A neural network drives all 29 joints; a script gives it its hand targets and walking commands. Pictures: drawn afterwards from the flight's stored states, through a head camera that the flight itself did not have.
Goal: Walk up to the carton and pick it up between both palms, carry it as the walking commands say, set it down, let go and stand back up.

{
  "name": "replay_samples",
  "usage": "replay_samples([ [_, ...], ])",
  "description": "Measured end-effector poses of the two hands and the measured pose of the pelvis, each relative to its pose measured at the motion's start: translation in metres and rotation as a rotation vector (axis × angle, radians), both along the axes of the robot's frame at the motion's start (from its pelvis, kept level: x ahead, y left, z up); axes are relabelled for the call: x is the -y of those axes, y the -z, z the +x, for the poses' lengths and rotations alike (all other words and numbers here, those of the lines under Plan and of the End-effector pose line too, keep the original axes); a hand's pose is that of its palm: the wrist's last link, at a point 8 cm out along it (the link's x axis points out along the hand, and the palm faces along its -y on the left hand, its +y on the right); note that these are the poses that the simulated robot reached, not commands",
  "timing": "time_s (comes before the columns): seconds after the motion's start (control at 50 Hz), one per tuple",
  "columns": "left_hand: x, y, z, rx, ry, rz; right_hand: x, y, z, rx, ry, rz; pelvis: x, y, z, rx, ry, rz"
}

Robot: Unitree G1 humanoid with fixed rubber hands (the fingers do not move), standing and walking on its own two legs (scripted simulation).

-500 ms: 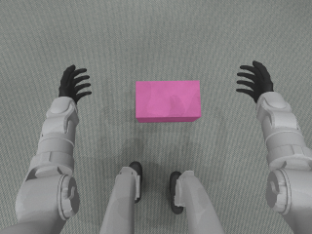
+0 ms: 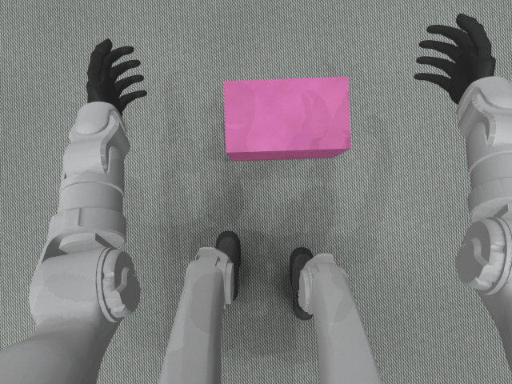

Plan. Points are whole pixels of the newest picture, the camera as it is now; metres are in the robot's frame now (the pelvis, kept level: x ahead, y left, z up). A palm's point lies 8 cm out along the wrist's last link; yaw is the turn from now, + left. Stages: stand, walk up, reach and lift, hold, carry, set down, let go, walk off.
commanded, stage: reach and lift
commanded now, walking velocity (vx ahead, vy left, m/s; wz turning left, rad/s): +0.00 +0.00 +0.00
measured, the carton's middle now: (284, 123) +0.55 -0.04 -0.51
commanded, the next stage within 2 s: none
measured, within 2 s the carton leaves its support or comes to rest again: neither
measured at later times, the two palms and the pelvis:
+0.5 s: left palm (147, 127) +0.48 +0.24 -0.26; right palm (406, 124) +0.50 -0.24 -0.27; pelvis -0.02 -0.01 -0.14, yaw +0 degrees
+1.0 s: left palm (174, 141) +0.49 +0.23 -0.41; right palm (370, 136) +0.51 -0.23 -0.41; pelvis -0.02 +0.00 -0.23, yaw +1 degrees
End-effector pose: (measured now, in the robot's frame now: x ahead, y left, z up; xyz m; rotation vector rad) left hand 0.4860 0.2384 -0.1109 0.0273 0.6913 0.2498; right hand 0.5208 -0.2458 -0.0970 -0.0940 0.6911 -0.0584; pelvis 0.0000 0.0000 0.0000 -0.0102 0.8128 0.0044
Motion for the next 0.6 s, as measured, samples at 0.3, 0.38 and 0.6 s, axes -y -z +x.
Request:
replay_samples([
  [0.3,0.013,0.113,-0.004,-0.029,0.001,-0.001,-0.003,0.122,-0.006,-0.01,0.012,0.012,0.005,0.081,-0.001,-0.084,0.003,0.004],
  [0.38,0.006,0.127,-0.01,-0.029,-0.005,0.026,-0.002,0.144,-0.014,-0.018,0.013,0.008,0.006,0.103,-0.007,-0.064,0.01,0.016],
  [0.6,0.011,0.178,0.003,-0.012,0.008,-0.016,-0.009,0.191,-0.013,-0.015,0.036,0.004,0.005,0.163,-0.035,0.023,0.019,0.015],
])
